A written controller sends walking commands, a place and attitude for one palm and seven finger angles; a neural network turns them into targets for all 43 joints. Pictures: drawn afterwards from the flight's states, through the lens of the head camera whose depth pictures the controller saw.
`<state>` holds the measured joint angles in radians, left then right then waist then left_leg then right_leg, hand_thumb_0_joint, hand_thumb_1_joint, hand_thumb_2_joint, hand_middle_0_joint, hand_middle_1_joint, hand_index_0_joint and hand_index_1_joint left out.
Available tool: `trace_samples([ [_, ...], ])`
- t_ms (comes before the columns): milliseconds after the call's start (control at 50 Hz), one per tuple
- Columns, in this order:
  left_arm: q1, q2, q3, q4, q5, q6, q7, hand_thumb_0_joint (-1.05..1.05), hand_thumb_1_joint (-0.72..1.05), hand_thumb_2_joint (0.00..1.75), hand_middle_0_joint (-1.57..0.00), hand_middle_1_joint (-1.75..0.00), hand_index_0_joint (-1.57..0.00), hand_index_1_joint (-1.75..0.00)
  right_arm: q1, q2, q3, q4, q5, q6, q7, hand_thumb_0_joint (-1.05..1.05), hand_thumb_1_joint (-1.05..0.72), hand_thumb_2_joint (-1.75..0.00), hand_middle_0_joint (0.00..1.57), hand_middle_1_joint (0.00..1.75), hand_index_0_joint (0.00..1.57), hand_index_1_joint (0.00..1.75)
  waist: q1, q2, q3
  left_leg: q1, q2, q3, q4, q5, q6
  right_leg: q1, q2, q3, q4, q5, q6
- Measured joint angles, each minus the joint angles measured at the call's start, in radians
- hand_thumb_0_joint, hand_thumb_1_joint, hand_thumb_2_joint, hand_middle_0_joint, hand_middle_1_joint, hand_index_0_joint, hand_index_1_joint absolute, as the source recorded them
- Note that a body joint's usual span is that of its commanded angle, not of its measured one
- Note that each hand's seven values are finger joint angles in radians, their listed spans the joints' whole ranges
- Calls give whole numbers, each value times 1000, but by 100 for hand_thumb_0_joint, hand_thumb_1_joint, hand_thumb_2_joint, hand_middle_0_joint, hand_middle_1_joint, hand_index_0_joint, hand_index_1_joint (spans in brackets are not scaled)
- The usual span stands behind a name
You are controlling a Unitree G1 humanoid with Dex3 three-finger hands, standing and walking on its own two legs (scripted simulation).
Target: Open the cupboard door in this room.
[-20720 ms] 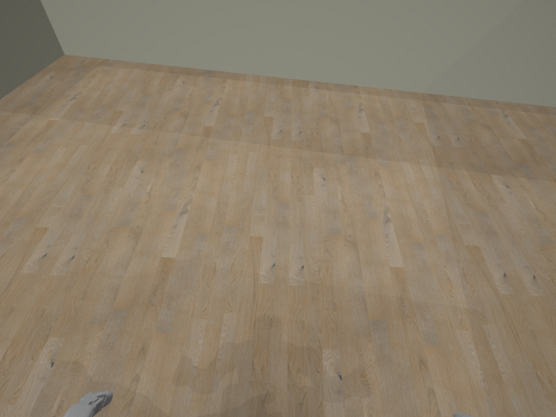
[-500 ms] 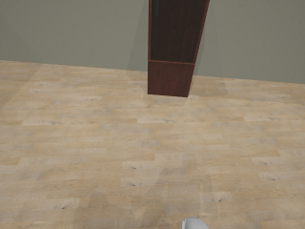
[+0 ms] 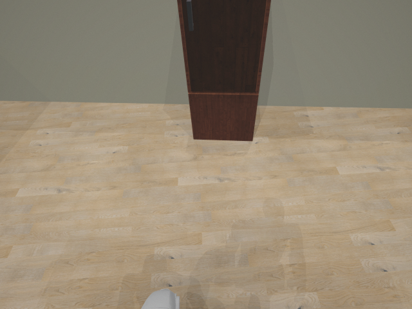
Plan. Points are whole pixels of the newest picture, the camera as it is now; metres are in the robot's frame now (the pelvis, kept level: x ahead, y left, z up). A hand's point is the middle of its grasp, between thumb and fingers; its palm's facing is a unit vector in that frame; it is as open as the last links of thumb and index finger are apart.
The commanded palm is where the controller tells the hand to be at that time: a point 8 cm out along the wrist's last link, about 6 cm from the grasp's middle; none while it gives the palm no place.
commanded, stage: stand and wait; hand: left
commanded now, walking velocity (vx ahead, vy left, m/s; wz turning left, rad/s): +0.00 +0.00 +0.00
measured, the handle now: (190, 14) +1.27 +0.13 +0.07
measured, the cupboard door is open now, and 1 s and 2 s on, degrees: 0 0 0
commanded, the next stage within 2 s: look at it before walking up in 0.58 s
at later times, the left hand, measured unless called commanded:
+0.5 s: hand out of the picture +0.07 +0.20 -0.19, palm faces +0.05 -0.99 -0.16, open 7.4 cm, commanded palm none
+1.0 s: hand out of the picture +0.06 +0.19 -0.18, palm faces +0.02 -0.99 -0.17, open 7.4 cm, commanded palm none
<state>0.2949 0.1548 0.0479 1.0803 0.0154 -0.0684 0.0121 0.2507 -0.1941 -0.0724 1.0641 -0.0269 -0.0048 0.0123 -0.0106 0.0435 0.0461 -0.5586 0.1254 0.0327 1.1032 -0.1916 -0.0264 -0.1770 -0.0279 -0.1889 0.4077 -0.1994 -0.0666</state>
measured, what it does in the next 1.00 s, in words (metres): steps on the spot: left foot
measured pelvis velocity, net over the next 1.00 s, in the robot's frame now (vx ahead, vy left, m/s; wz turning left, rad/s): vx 0.08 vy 0.03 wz -0.01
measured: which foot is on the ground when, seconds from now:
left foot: up 0.00-0.20, down 0.22-1.00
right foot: down 0.00-1.00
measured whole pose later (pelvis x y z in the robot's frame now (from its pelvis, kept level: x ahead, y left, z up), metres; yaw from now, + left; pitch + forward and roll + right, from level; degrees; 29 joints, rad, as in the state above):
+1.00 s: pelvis +0.08 +0.03 +0.00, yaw -1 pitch -3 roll +0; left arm 0.32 0.12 -0.01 1.14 0.00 -0.01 0.04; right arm 0.33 -0.11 -0.01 1.19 0.00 0.00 -0.02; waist -0.02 0.00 0.06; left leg -0.20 0.05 0.13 0.40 -0.15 0.02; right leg -0.06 -0.05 -0.13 0.38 -0.27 0.01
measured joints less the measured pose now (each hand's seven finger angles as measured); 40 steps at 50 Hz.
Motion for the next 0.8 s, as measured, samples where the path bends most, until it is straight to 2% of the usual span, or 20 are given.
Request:
trace_samples([
  [100, 58, -24, -22, 47, 1, -3, -2, 0, 92, 90, -20, -30, -20, -30, -70, -1, 9, -17, 7, -2, -3, 0, -91, -90, 20, 30, 20, 29, 27, -2, -3, 36, 3, 21, -248, 6, -21, 55, 12, -8, -48, -15, 10],
  [180, 80, -49, -35, 71, 0, 2, 1, 0, 91, 90, -20, -30, -20, -30, -113, 11, 28, -9, 11, -8, -10, 0, -91, -90, 20, 30, 20, 29, 59, -5, 5, 134, -25, 41, -437, -6, -17, 78, 14, -14, -26, -57, 30],
  [220, 90, -58, -38, 82, -2, 11, 6, 1, 91, 90, -20, -30, -20, -30, -126, 23, 40, -4, 12, -17, -13, 0, -91, -90, 20, 30, 20, 29, 70, -8, 5, 207, -40, 51, -542, 68, -13, 80, 14, -15, 13, -93, 44],
  [260, 87, -56, -41, 95, -6, 23, 12, 1, 91, 90, -20, -30, -20, -30, -135, 46, 49, 6, 13, -32, -19, 0, -91, -90, 20, 30, 20, 29, 73, -35, 8, 250, -59, 61, -584, 25, 27, 72, -6, -13, 75, -140, 61],
  [320, 72, -50, -46, 100, -10, 40, 22, 1, 91, 90, -20, -30, -20, -30, -151, 83, 68, 14, 15, -36, -29, 0, -91, -90, 20, 30, 20, 29, 86, -84, 18, 274, -81, 97, -571, -18, 54, 53, -37, 39, 137, -198, 85],
  [360, 54, -49, -50, 103, -11, 51, 20, 1, 91, 90, -20, -30, -20, -30, -158, 99, 71, 17, 19, -34, -38, 0, -91, -90, 20, 30, 20, 29, 78, -94, 20, 291, -91, 117, -583, -18, 61, 29, -51, 71, 178, -240, 95],
  [400, 32, -48, -50, 100, -10, 57, 18, 1, 90, 90, -20, -30, -20, -30, -163, 104, 65, 14, 25, -35, -45, -1, -92, -90, 20, 30, 21, 30, 63, -94, 22, 302, -100, 127, -594, -13, 64, 17, -62, 89, 179, -209, 99],
  [440, 13, -45, -49, 96, -6, 55, 19, 1, 90, 90, -20, -30, -20, -30, -159, 96, 56, 16, 30, -31, -47, -2, -93, -90, 20, 30, 21, 30, 49, -78, 13, 305, -103, 122, -596, -12, 63, 32, -61, 85, 145, -128, 97],
  [540, 0, -33, -50, 75, -3, 42, 22, 0, 91, 90, -20, -30, -20, -30, -120, 57, 40, 31, 28, -16, -42, -4, -95, -90, 20, 30, 21, 30, 27, -36, -36, 325, -91, 114, -648, 8, 54, 74, -39, 74, 50, -112, 93],
  [660, -13, -5, -46, 55, -6, 42, 27, 0, 91, 90, -19, -30, -20, -30, -48, 27, 43, 63, 22, -12, -40, -3, -95, -90, 20, 30, 20, 30, 9, -46, -43, 349, -88, 112, -689, 26, 48, 100, -31, 70, 3, -91, 87],
  [800, -13, -1, -50, 48, -11, 49, 28, 0, 91, 90, -19, -30, -20, -30, 42, 35, 59, 111, 21, 2, -37, 0, -92, -90, 20, 30, 20, 29, -1, -53, -20, 365, -84, 106, -707, 37, 43, 121, -23, 64, -23, -79, 82],
])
